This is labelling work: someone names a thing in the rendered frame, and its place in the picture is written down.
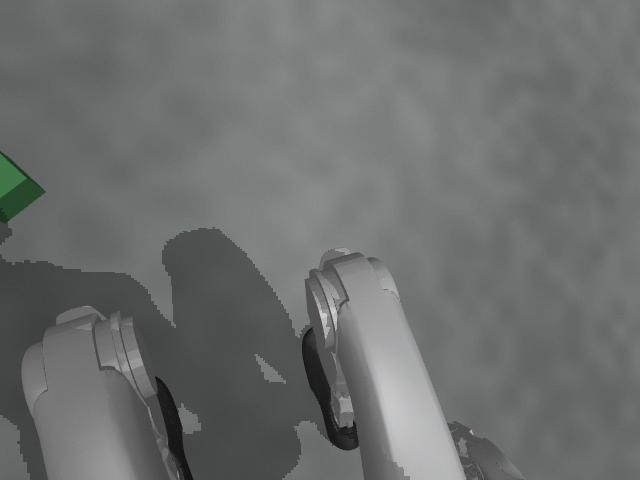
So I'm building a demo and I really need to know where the right robot foot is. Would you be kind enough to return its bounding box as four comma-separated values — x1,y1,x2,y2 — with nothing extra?
302,328,359,451

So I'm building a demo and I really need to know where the right robot hand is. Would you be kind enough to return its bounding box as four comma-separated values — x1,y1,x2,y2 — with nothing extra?
447,421,526,480

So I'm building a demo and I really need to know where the cube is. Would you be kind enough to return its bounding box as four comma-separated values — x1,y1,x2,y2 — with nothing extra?
0,151,46,223

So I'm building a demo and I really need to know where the left robot foot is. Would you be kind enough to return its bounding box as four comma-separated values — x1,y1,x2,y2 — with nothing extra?
155,376,193,480

